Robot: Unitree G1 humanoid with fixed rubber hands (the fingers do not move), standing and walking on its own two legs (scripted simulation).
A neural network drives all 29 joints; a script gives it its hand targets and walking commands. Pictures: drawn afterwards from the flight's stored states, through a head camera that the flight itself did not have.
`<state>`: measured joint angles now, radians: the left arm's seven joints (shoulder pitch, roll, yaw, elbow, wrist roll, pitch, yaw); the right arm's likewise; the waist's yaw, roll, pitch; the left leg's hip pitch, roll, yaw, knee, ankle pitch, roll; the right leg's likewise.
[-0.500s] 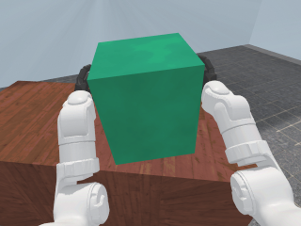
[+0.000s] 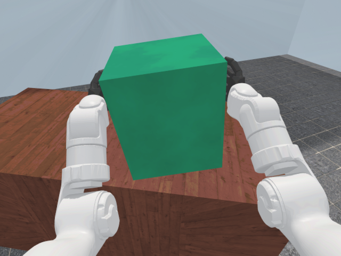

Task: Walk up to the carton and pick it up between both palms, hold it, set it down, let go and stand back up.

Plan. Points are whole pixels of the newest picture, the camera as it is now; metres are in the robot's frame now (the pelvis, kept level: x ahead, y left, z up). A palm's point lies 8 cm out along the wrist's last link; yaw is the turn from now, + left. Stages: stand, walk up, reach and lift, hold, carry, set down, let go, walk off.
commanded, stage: hold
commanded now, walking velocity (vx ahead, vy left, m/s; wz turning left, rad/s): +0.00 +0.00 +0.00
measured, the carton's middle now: (167, 106) +0.39 +0.01 +0.23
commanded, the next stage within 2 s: none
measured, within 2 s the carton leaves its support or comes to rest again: neither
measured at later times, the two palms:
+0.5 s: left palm (99, 102) +0.38 +0.17 +0.25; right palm (234, 90) +0.38 -0.13 +0.28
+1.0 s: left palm (97, 102) +0.37 +0.17 +0.25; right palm (232, 93) +0.38 -0.13 +0.27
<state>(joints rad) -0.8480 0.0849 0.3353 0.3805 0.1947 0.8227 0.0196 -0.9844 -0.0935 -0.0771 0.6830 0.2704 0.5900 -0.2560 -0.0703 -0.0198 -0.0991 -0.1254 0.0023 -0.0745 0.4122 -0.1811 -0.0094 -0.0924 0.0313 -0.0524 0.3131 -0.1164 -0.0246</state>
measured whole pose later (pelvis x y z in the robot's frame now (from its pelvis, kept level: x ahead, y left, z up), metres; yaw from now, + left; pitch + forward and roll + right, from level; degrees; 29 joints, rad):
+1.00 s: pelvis +0.02 +0.01 +0.00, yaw +0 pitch -7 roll -1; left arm -0.77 0.05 0.34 0.22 0.20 0.87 0.03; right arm -0.90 -0.11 -0.03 0.55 0.32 0.63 -0.28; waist -0.08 0.00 -0.08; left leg -0.08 0.00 -0.08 0.41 -0.20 0.00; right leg -0.05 0.03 -0.04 0.30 -0.14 -0.02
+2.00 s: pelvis +0.01 +0.00 +0.00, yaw +1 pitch -4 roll -2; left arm -0.84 0.09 0.32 0.36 0.15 0.83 0.05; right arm -0.98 -0.10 -0.07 0.65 0.31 0.62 -0.28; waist -0.08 -0.01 -0.13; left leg -0.15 0.00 -0.09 0.41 -0.19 -0.01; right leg -0.10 0.04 -0.04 0.30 -0.12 -0.02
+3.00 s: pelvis +0.01 +0.00 +0.00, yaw +0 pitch -6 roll -1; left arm -0.85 0.08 0.34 0.37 0.20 0.85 0.02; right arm -0.98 -0.10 -0.06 0.67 0.30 0.62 -0.27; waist -0.08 -0.02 -0.13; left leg -0.12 0.00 -0.09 0.41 -0.19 -0.01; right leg -0.08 0.04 -0.02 0.30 -0.12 -0.02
